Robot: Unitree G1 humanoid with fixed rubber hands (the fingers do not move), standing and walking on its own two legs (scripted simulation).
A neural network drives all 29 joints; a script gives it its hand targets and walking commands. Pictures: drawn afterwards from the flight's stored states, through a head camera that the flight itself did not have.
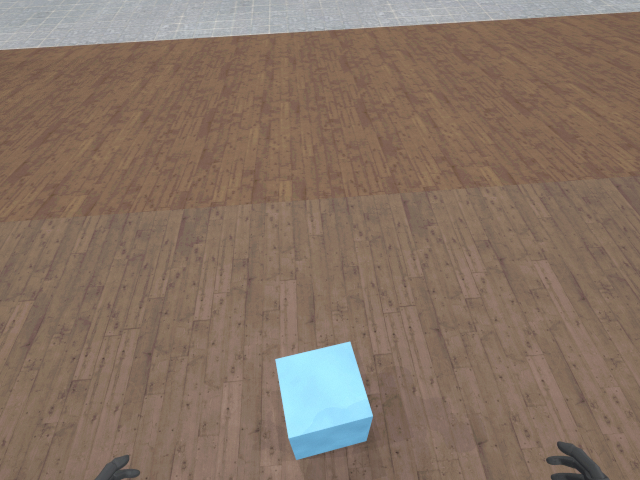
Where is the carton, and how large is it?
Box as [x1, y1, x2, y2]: [275, 342, 372, 459]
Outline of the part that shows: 350,342 275,359 288,438 296,459 366,440 372,414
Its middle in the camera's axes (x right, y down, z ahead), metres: +0.01 +0.46 +1.09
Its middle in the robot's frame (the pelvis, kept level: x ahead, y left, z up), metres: +0.40 +0.03 -0.66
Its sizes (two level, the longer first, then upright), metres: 0.210 0.200 0.250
